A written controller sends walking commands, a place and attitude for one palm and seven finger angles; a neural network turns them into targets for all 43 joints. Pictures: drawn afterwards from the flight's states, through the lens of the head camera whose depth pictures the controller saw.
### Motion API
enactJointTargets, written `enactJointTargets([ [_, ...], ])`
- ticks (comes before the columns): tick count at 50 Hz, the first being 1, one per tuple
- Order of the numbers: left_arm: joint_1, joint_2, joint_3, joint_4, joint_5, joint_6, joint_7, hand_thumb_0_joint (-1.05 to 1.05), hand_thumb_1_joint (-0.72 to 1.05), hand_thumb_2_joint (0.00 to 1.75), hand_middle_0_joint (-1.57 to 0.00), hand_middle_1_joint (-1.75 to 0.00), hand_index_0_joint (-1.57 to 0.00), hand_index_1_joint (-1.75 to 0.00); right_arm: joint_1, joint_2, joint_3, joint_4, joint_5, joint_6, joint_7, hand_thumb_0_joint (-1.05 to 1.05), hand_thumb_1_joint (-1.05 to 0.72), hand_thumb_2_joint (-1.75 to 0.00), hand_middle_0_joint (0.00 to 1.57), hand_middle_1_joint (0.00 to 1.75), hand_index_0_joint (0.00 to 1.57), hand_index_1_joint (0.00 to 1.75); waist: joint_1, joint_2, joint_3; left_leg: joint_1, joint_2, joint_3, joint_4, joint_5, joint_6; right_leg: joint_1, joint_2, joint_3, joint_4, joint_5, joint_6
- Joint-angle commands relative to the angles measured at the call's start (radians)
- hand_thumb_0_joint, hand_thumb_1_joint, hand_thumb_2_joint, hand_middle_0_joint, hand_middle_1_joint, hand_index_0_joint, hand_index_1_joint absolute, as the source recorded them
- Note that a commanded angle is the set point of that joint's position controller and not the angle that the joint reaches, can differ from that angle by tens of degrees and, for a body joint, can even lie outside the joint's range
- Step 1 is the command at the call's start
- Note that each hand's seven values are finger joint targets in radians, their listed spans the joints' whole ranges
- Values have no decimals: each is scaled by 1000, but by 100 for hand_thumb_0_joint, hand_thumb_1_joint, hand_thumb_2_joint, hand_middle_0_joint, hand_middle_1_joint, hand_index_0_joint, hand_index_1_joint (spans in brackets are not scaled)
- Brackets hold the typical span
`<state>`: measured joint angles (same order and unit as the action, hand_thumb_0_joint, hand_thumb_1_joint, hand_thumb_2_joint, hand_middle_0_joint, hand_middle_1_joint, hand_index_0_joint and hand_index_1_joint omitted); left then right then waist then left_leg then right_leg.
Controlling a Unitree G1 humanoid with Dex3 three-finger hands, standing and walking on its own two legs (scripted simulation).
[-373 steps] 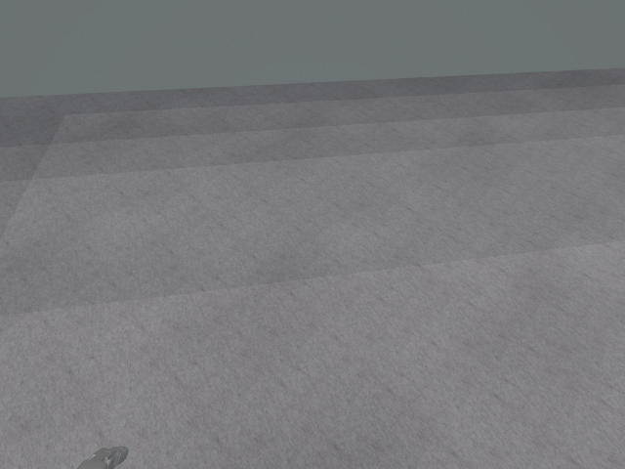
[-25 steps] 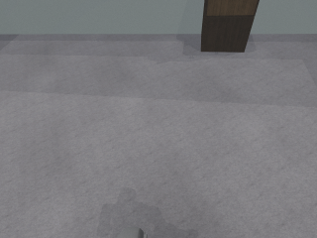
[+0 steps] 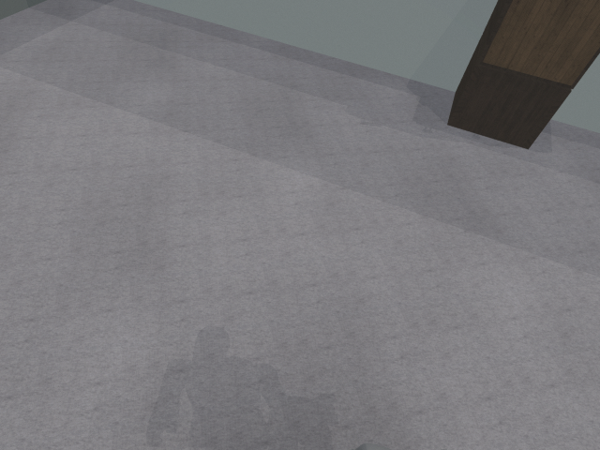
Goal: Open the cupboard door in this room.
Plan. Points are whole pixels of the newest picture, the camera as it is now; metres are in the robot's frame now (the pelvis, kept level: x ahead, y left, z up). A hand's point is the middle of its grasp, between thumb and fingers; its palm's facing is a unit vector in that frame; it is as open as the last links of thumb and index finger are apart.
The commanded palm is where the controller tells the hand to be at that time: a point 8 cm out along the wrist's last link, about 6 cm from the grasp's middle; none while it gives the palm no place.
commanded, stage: stand and wait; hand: left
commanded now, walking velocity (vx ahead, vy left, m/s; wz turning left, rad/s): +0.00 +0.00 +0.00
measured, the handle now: out of the picture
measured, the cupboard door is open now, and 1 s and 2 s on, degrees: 0 0 0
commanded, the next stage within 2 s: turn or walk to find it in 1.86 s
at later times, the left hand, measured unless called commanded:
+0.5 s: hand out of the picture +0.04 +0.14 -0.17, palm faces +0.02 -0.97 -0.23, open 7.3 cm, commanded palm none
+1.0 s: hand out of the picture -0.03 +0.10 -0.17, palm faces +0.04 -0.99 -0.15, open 7.4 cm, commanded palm none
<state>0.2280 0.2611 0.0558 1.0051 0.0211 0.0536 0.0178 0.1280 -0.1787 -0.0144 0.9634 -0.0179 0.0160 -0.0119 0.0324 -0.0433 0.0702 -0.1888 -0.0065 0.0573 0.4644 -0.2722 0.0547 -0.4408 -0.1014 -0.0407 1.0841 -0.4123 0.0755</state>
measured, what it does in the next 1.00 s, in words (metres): steps on the spot: right foot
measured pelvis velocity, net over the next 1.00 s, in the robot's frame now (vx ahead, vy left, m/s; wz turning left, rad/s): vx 0.00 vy -0.05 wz -0.01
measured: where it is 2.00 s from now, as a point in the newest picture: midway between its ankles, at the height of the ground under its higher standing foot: outside the picture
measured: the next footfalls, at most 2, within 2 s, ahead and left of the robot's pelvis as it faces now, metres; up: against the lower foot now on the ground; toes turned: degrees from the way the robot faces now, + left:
right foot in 0.28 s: +0.04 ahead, -0.14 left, +0.00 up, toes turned -5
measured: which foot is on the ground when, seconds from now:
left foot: down 0.00-1.00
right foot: up 0.00-0.26, down 0.28-1.00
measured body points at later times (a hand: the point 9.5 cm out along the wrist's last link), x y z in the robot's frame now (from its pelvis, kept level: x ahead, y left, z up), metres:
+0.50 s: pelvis +0.01 -0.05 +0.00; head +0.00 -0.06 +0.45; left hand +0.04 +0.19 -0.15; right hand -0.02 -0.27 -0.17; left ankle -0.01 +0.08 -0.74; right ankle +0.00 -0.14 -0.74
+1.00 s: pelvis +0.00 -0.05 +0.00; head +0.00 -0.06 +0.45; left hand -0.03 +0.15 -0.16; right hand -0.02 -0.26 -0.16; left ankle -0.01 +0.08 -0.74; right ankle +0.00 -0.14 -0.74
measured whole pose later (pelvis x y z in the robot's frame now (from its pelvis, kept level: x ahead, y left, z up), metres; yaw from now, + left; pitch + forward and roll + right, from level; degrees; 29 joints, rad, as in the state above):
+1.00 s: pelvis +0.00 -0.05 +0.00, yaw +0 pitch -2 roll +0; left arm 0.33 0.10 -0.02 1.17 0.01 -0.01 0.04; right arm 0.29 -0.12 0.00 1.16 -0.01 0.00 -0.04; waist 0.01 0.01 0.02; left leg -0.12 0.04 0.06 0.39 -0.23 -0.03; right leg -0.15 0.01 -0.08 0.41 -0.22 -0.04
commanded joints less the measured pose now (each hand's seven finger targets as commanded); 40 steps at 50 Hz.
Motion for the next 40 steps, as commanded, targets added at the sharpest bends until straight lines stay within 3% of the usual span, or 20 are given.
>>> enactJointTargets([
  [1,28,43,4,-33,-5,-23,4,0,90,90,-20,-30,-20,-30,91,-169,-47,-16,9,-29,-18,0,-90,-90,20,30,20,30,-30,160,-110,163,236,-162,-139,678,73,-62,-4,36,1,55,15],
  [4,13,28,-5,-31,-6,-20,7,0,90,90,-20,-30,-20,-30,102,-155,-46,1,7,-30,-20,0,-90,-90,20,30,20,30,-32,161,-86,149,245,-167,-147,648,94,-26,-1,31,-94,36,15],
  [8,-37,1,-21,-40,-7,-26,9,0,90,90,-20,-30,-20,-30,125,-151,-51,29,-3,-25,-20,0,-90,-90,20,30,20,30,-51,192,-60,109,253,-186,-133,602,105,82,10,5,-337,-18,-1],
  [10,-14,-1,-22,-22,-8,-33,10,0,90,90,-20,-30,-20,-30,125,-148,-49,45,-3,-25,-20,0,-90,-90,20,30,20,30,-40,178,-53,81,238,-199,-122,557,92,145,27,-10,-460,33,-12],
  [11,28,0,-23,-5,-9,-37,11,0,90,90,-20,-30,-20,-30,115,-150,-50,50,0,-25,-19,0,-90,-90,20,30,20,30,-20,176,-65,55,226,-186,-103,496,75,205,28,-17,-541,111,-15],
  [12,66,8,-24,14,-8,-45,13,0,90,90,-20,-30,-20,-30,110,-143,-48,55,5,-26,-18,0,-90,-90,20,30,20,30,-4,147,-77,27,199,-174,-69,423,45,279,25,-16,-659,221,-20],
  [13,86,28,-23,29,-4,-56,17,0,90,90,-20,-30,-20,-30,119,-109,-42,62,10,-29,-15,0,-90,-90,20,30,20,30,-2,84,-86,-23,154,-139,-27,312,-1,353,-19,35,-725,325,-33],
  [14,72,63,-24,33,-1,-67,21,0,90,90,-20,-30,-20,-30,138,-67,-32,64,18,-27,-13,0,-90,-90,20,30,20,30,-25,-37,-84,-80,99,-94,1,142,-40,373,-122,156,-734,405,-75],
  [15,56,88,-24,33,-5,-71,19,0,90,90,-20,-30,-20,-30,148,-50,-22,63,17,-23,-10,0,-90,-90,20,30,20,30,-37,-96,-62,-90,53,-61,-10,-7,-60,331,-192,207,-749,447,-126],
  [16,23,92,-22,28,-7,-70,17,0,90,90,-20,-30,-20,-30,160,-50,-23,78,11,-12,-11,0,-90,-90,20,30,20,30,-45,-140,-33,-47,42,-51,-5,-53,-67,246,-205,210,-781,346,-169],
  [17,12,82,-19,32,-8,-72,17,0,90,90,-20,-30,-20,-30,164,-55,-24,93,3,-2,-12,0,-90,-90,20,30,20,30,-42,-209,-15,-22,49,-45,16,-55,-67,202,-175,208,-810,285,-176],
  [18,10,59,-25,34,-9,-71,17,0,90,90,-20,-30,-20,-30,174,-60,-22,104,1,-2,-13,0,-90,-90,20,30,20,30,-41,-192,16,-13,57,-52,12,-36,-63,175,-153,195,-818,259,-176],
  [20,11,32,-28,45,-13,-72,17,0,90,90,-20,-30,-20,-30,218,-44,-16,137,1,-10,-15,0,-90,-90,20,30,20,30,-50,-102,8,17,73,-58,-53,81,-59,191,-113,143,-779,298,-154],
  [24,37,9,-37,70,-21,-69,19,0,90,90,-20,-30,-20,-30,227,-44,-7,171,4,-21,-17,0,-90,-90,20,30,20,30,-32,41,-4,30,109,-77,-112,182,-54,236,-51,84,-751,282,-113],
  [28,70,-2,-40,94,-22,-70,21,0,90,90,-20,-30,-20,-30,238,-37,-4,185,6,-24,-22,0,-90,-90,20,30,20,30,-28,60,-4,23,115,-70,-123,173,-55,267,-42,80,-766,296,-109],
  [40,130,-40,-49,133,-19,-76,23,0,90,90,-20,-30,-20,-30,256,-22,-4,198,9,-25,-29,0,-90,-90,20,30,20,30,-34,29,24,47,115,-58,-130,131,-52,226,-29,94,-800,248,-110],
])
